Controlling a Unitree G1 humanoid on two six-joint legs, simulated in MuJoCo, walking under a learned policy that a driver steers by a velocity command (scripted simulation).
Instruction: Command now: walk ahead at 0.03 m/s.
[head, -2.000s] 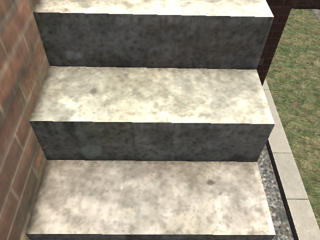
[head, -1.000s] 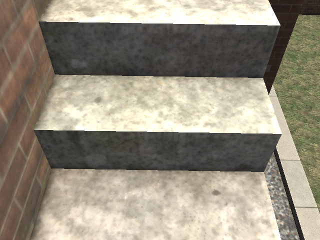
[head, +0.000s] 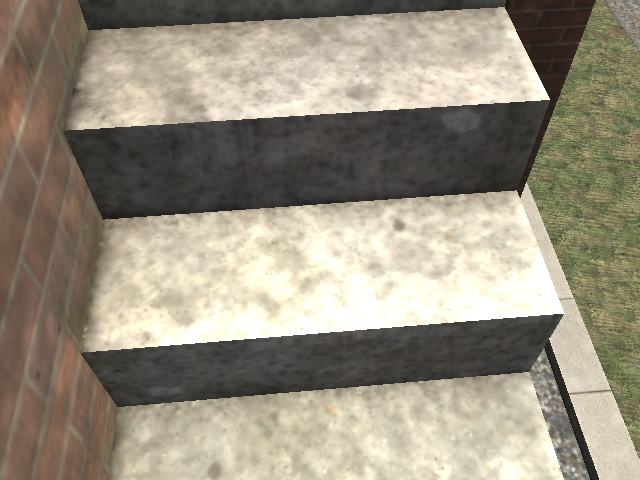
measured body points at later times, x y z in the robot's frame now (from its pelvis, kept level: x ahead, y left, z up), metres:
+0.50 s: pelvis +0.09 +0.00 +0.07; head +0.13 +0.01 +0.52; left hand +0.19 +0.22 -0.08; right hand +0.18 -0.22 -0.06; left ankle +0.07 +0.05 -0.66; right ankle +0.06 -0.14 -0.66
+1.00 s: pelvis +0.11 -0.03 +0.07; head +0.13 -0.02 +0.52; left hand +0.16 +0.21 -0.09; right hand +0.07 -0.26 -0.07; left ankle +0.07 +0.05 -0.66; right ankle +0.06 -0.14 -0.65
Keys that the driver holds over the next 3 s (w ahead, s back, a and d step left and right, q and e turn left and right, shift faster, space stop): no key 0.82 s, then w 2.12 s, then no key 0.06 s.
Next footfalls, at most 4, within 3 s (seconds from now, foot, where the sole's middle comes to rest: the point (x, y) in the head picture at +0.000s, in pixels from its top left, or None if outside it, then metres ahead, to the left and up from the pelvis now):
0.28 right None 0.10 -0.15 -0.69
1.48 left None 0.37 0.08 -0.50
2.00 right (344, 276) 0.62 -0.05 -0.30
2.42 left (193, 89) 0.84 0.17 -0.11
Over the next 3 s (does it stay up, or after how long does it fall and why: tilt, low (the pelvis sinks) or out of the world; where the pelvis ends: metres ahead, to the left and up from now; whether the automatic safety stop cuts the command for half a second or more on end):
stays up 0.95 0.00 0.69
